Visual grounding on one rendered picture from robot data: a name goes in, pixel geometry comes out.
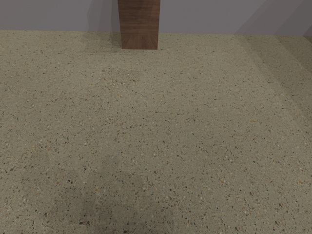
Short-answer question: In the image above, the cabinet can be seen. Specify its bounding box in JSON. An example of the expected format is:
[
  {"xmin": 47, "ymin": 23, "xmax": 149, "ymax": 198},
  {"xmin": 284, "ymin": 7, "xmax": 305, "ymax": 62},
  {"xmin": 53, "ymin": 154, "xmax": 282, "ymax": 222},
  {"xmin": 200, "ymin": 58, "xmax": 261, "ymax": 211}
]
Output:
[{"xmin": 117, "ymin": 0, "xmax": 160, "ymax": 50}]

